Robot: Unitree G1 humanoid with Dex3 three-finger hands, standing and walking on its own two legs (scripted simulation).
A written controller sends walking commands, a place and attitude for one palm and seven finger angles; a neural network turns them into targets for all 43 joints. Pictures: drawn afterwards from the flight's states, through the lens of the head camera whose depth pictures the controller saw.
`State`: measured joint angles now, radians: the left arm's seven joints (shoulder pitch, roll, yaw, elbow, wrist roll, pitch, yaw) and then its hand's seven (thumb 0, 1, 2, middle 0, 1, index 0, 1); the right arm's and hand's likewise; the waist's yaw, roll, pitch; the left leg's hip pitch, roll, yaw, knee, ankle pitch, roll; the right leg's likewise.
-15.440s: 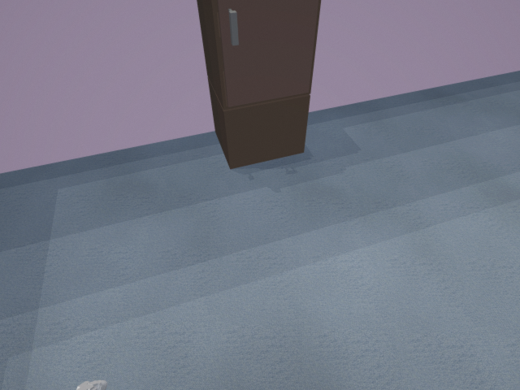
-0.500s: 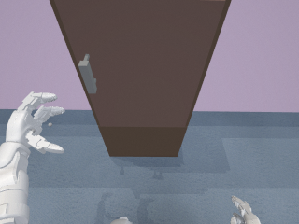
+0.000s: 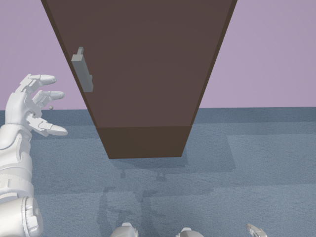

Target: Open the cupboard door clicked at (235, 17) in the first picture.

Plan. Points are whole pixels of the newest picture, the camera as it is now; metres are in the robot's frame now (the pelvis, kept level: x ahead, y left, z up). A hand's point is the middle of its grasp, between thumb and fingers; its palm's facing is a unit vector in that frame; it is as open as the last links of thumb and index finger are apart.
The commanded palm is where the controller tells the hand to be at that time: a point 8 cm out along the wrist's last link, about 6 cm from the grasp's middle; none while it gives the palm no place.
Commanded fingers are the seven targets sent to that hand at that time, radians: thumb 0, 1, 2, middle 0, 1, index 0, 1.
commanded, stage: move the hooked fingers beside the handle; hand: left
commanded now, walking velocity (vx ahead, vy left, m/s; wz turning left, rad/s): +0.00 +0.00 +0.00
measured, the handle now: (84, 69) +0.56 +0.23 +0.07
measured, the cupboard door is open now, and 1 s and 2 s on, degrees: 0 0 0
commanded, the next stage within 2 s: slide the fingers in behind the handle in 1.50 s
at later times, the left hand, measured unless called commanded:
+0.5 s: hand (56, 88) +0.46 +0.28 +0.09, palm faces +0.06 -1.00 +0.00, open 14.0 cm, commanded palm +0.44 +0.32 +0.08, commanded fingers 0.00 -0.50 0.30 -0.30 -1.20 -0.30 -1.20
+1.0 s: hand (57, 81) +0.50 +0.29 +0.07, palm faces +0.06 -1.00 +0.01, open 14.0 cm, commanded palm +0.48 +0.33 +0.07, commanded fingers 0.00 -0.50 0.30 -0.30 -1.20 -0.30 -1.20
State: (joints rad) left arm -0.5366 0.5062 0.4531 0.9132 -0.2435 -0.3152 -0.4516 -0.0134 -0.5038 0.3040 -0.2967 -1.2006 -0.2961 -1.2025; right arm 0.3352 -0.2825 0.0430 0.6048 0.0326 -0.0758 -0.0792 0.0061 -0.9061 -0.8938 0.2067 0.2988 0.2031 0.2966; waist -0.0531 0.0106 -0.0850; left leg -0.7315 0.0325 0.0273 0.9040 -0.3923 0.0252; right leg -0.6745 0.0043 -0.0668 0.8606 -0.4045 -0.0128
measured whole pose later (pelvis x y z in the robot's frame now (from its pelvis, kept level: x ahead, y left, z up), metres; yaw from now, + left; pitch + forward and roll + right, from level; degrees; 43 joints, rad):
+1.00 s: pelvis +0.01 +0.01 -0.02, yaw -2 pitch +21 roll -4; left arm -0.85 0.73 0.56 1.20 -0.14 -0.33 -0.46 -0.01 -0.50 0.30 -0.30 -1.20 -0.30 -1.20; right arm 0.42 -0.29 0.05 0.60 0.00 0.07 -0.05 0.00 -0.91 -0.89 0.21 0.30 0.20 0.30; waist -0.16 0.01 -0.10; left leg -0.93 0.06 0.03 1.01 -0.45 0.04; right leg -0.86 0.03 -0.06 0.91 -0.42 0.00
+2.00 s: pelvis +0.01 +0.00 -0.02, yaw -2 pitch +21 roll -4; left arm -0.87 0.66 0.49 1.18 -0.12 -0.34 -0.38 -0.01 -0.50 0.30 -0.30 -1.20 -0.30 -1.20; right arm 0.40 -0.29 0.05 0.61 0.01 0.06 -0.05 0.00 -0.91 -0.89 0.21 0.30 0.20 0.30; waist -0.17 0.02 -0.10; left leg -0.94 0.06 0.01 1.01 -0.44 0.02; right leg -0.86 0.04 -0.07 0.93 -0.42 -0.01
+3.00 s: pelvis +0.01 +0.00 -0.01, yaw -1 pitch +18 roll -3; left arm -0.80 0.47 0.39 1.11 -0.13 -0.39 -0.20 -0.01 -0.50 0.30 -0.27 -1.20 -0.26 -1.20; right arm 0.40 -0.26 0.03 0.64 0.00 0.06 -0.01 0.00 -0.91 -0.89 0.21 0.30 0.20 0.30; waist -0.13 0.03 -0.11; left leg -0.86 0.05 0.02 0.98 -0.44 0.02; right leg -0.80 0.02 -0.06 0.92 -0.44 -0.01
